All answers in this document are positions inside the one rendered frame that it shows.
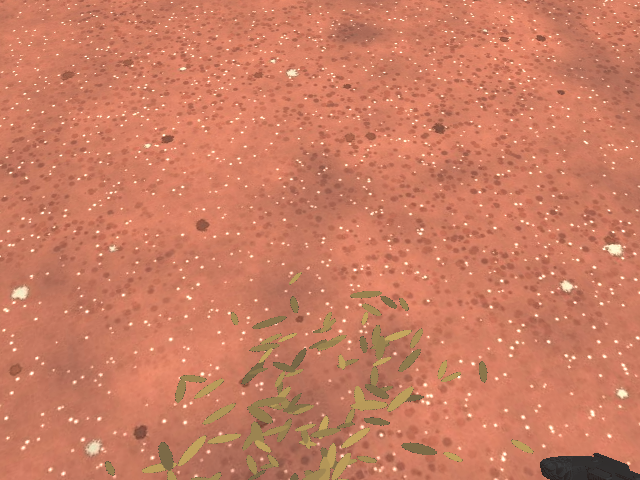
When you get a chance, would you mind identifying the right robot hand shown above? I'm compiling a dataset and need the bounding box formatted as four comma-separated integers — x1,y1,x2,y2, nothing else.
540,453,640,480

